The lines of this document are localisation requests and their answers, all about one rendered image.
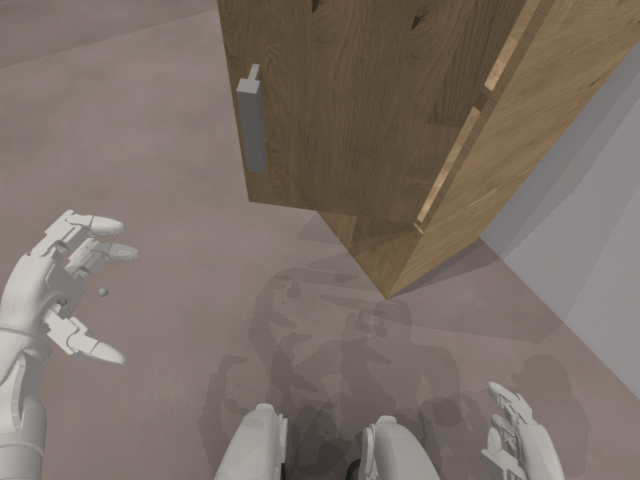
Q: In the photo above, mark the robot right hand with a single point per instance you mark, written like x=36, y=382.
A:
x=529, y=444

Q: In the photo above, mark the robot right thigh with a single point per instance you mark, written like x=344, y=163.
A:
x=391, y=452

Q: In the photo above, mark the robot thigh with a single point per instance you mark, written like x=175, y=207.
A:
x=256, y=449
x=391, y=452

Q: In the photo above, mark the left robot forearm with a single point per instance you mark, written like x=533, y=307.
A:
x=22, y=415

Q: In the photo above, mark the cupboard door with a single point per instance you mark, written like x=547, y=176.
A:
x=362, y=100

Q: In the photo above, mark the handle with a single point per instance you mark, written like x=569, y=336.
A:
x=251, y=117

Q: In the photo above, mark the robot left thigh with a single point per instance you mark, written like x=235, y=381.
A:
x=256, y=449

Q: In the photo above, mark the robot left hand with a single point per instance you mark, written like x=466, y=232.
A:
x=29, y=300

